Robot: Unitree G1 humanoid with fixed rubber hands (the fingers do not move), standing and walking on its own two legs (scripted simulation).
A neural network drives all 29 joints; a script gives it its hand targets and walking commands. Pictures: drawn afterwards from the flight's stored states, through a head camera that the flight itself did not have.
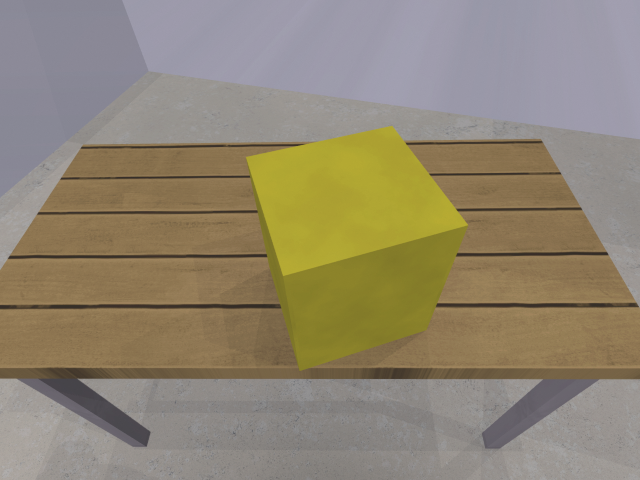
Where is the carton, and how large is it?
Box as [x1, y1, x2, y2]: [246, 126, 467, 370]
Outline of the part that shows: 392,126 246,157 268,262 299,370 426,329 466,229 467,224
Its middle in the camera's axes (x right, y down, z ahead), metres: +0.03 +0.02 +0.57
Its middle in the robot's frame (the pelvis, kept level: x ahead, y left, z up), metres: +0.44 -0.01 +0.02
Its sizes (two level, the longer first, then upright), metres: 0.210 0.200 0.250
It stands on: a table, 0.67 m high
